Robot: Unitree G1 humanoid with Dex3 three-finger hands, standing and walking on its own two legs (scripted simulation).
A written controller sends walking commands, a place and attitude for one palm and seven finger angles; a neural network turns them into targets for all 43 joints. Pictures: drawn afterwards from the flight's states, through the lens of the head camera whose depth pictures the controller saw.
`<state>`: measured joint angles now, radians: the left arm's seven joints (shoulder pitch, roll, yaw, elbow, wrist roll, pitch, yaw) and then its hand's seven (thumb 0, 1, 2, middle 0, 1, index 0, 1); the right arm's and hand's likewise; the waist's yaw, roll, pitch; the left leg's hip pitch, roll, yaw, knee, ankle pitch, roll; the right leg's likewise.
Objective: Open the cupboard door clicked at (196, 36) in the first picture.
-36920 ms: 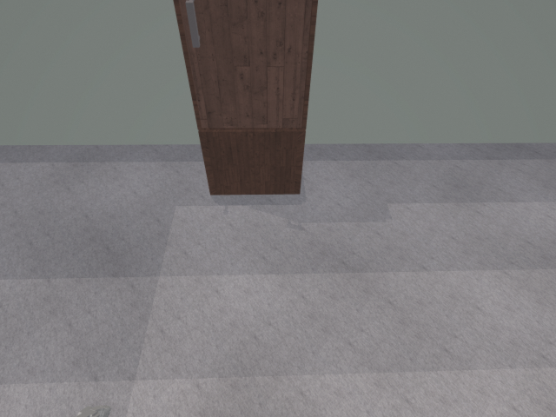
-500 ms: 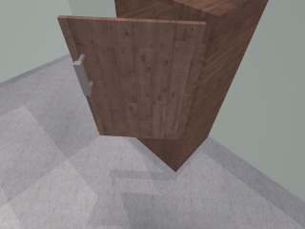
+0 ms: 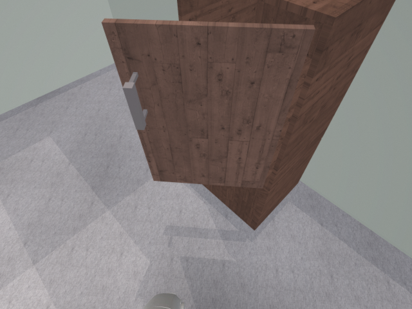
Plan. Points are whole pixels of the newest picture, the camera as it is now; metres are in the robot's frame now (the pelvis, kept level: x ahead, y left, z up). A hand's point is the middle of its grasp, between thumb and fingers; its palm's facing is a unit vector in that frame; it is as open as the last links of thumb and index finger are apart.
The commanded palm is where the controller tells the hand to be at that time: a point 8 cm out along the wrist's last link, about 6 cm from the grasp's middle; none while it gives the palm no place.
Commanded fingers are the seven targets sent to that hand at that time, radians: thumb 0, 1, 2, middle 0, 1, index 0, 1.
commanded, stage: come to a stop and stand still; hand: left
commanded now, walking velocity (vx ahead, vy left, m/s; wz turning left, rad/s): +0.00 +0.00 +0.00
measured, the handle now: (137, 102) +0.55 +0.22 +0.07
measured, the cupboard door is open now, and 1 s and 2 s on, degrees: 41 41 41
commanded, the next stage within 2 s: look again from close up in 0.92 s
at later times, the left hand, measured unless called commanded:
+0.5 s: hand out of the picture +0.06 +0.23 -0.17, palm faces +0.00 -0.97 -0.23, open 7.4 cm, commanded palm none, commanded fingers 0.00 0.90 0.90 -0.20 -0.30 -0.20 -0.30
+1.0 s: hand out of the picture +0.03 +0.23 -0.17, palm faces +0.01 -0.98 -0.19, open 7.4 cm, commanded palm none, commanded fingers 0.00 0.90 0.90 -0.20 -0.30 -0.20 -0.30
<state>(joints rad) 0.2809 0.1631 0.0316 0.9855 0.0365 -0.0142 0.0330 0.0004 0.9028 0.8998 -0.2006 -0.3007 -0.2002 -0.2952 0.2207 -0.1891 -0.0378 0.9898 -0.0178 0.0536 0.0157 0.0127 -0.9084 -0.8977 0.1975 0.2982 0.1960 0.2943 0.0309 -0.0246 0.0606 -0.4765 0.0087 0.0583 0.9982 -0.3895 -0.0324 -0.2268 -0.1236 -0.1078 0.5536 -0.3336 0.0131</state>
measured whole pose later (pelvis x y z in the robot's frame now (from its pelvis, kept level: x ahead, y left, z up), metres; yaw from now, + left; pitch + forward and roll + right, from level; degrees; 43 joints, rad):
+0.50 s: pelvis +0.01 +0.04 -0.01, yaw -1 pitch -1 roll +0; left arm 0.24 0.17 0.02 1.00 0.03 0.01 0.02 0.00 0.91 0.90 -0.20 -0.30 -0.20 -0.29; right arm 0.22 -0.20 -0.03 1.03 -0.02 0.03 -0.02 0.01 -0.92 -0.90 0.20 0.30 0.20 0.29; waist -0.01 0.02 0.05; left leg -0.32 0.06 0.05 0.65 -0.32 -0.02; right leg -0.26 0.01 -0.08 0.57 -0.29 -0.05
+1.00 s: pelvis +0.00 +0.05 +0.00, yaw +0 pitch -1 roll +0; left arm 0.28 0.19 -0.01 1.03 0.01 -0.01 0.02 0.00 0.91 0.90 -0.20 -0.30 -0.20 -0.29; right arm 0.29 -0.16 0.02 1.06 -0.02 -0.01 -0.01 0.01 -0.91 -0.90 0.20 0.30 0.20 0.29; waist -0.01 -0.02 0.02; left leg -0.22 0.03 0.06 0.47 -0.23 0.00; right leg -0.20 0.01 -0.09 0.46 -0.24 -0.04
